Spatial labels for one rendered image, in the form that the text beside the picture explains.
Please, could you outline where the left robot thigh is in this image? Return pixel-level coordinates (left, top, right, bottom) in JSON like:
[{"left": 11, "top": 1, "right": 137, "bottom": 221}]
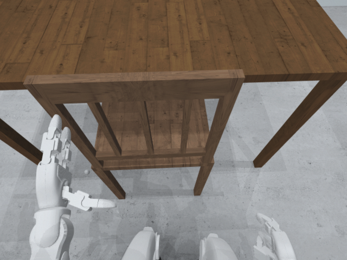
[{"left": 121, "top": 230, "right": 160, "bottom": 260}]

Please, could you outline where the left robot forearm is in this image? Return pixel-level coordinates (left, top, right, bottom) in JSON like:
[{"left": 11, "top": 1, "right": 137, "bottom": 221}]
[{"left": 29, "top": 207, "right": 74, "bottom": 260}]

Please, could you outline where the chair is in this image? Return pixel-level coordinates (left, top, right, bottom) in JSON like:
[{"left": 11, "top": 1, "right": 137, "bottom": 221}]
[{"left": 23, "top": 69, "right": 245, "bottom": 199}]

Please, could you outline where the right robot thigh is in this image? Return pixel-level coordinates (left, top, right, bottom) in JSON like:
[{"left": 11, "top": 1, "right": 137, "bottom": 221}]
[{"left": 200, "top": 237, "right": 238, "bottom": 260}]

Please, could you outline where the robot left hand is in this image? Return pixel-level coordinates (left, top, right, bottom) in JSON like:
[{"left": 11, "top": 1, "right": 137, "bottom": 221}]
[{"left": 36, "top": 114, "right": 117, "bottom": 212}]

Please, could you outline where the robot right hand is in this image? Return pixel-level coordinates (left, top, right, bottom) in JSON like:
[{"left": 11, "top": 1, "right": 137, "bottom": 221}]
[{"left": 254, "top": 213, "right": 297, "bottom": 260}]

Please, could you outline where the robot thigh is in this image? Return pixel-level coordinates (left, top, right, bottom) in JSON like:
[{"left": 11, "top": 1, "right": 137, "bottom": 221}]
[
  {"left": 121, "top": 230, "right": 160, "bottom": 260},
  {"left": 200, "top": 237, "right": 238, "bottom": 260}
]

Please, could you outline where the table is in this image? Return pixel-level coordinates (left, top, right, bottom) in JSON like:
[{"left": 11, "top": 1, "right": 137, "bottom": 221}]
[{"left": 0, "top": 0, "right": 347, "bottom": 168}]

